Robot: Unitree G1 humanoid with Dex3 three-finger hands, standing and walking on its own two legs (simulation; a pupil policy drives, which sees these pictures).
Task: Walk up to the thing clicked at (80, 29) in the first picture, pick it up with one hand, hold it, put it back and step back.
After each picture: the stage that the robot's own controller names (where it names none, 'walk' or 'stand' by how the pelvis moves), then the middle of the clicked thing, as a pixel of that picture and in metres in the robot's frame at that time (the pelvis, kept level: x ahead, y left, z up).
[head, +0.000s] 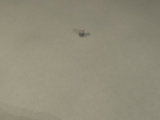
stand; (81, 32) +1.55 +0.04 -0.72
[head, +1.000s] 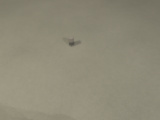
walk; (71, 41) +1.40 +0.27 -0.71
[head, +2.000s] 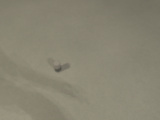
walk; (57, 66) +0.86 +0.34 -0.71
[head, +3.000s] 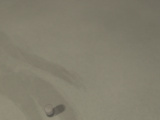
walk; (49, 111) +0.47 +0.27 -0.70
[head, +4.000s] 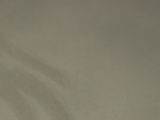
stand; out of the picture +0.29 +0.24 -0.71
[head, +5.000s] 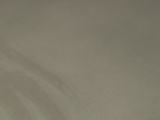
stand; out of the picture +0.28 +0.24 -0.73
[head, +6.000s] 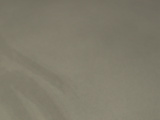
stand; out of the picture +0.27 +0.25 -0.73
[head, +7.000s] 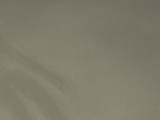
stand; out of the picture +0.27 +0.24 -0.73
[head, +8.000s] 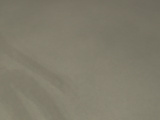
stand; out of the picture +0.27 +0.24 -0.73
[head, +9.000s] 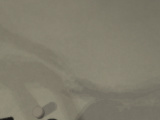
go down; (38, 112) +0.31 +0.25 -0.61
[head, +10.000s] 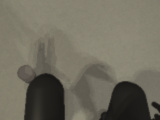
go down; (27, 75) +0.35 +0.28 -0.31
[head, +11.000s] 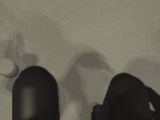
close in; (8, 68) +0.33 +0.30 -0.26
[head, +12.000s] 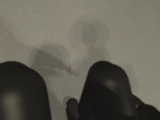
close; out of the picture +0.30 +0.32 -0.20
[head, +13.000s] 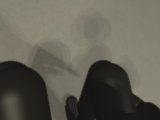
lift; out of the picture +0.31 +0.31 -0.21
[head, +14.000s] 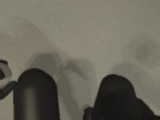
lift; out of the picture +0.28 +0.28 -0.11
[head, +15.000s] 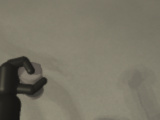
lift; (32, 81) +0.32 +0.18 +0.03
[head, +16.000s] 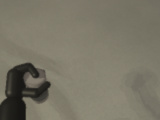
hold; (37, 86) +0.32 +0.18 +0.00
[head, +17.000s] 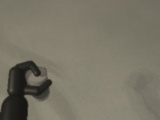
hold; (38, 84) +0.32 +0.17 +0.00
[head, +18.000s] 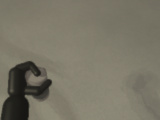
crouch; (38, 84) +0.33 +0.17 +0.00
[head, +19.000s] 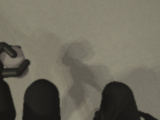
lower; (16, 63) +0.37 +0.24 -0.10
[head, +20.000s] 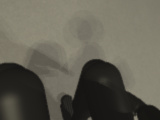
lower; out of the picture +0.35 +0.32 -0.21
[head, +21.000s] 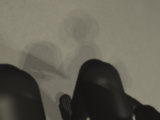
lower; out of the picture +0.35 +0.31 -0.21
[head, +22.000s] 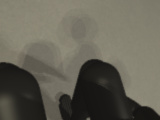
lower; out of the picture +0.34 +0.31 -0.21
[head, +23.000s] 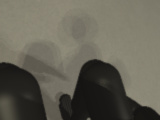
lower; out of the picture +0.33 +0.31 -0.21
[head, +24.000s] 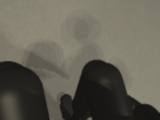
open; out of the picture +0.32 +0.30 -0.22
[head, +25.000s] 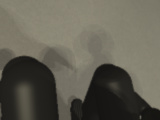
stand; out of the picture +0.32 +0.28 -0.22
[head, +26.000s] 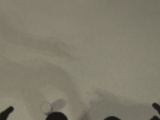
stand; (47, 109) +0.33 +0.23 -0.56
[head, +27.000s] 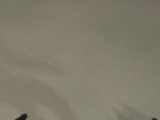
stand; out of the picture +0.31 +0.21 -0.66
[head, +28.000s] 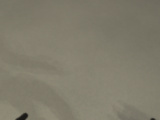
stand; out of the picture +0.31 +0.22 -0.66
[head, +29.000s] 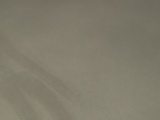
stand; out of the picture +0.33 +0.20 -0.72
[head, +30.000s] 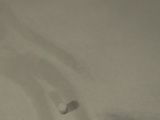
walk; (62, 108) +0.38 +0.20 -0.70
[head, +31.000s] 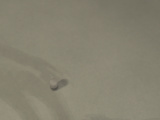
walk; (54, 84) +0.59 +0.22 -0.71
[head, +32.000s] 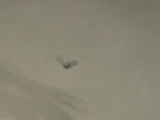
stand; (66, 63) +0.93 +0.23 -0.70
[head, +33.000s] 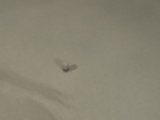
stand; (65, 66) +0.94 +0.20 -0.72
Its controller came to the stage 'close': yes
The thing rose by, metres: 0.72
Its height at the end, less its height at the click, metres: +0.00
